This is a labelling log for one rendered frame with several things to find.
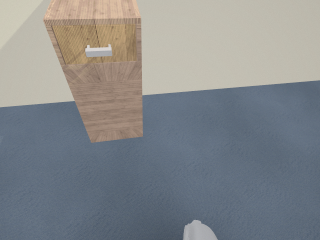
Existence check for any drawer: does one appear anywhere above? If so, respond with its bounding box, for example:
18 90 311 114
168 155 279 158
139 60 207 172
52 23 137 65

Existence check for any handle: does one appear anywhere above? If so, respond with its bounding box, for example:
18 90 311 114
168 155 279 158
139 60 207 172
85 44 113 57

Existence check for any cabinet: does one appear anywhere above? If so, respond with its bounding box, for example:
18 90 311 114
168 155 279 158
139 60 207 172
43 0 143 143

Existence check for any robot right thigh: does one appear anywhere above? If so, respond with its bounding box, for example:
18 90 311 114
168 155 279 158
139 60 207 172
183 222 218 240

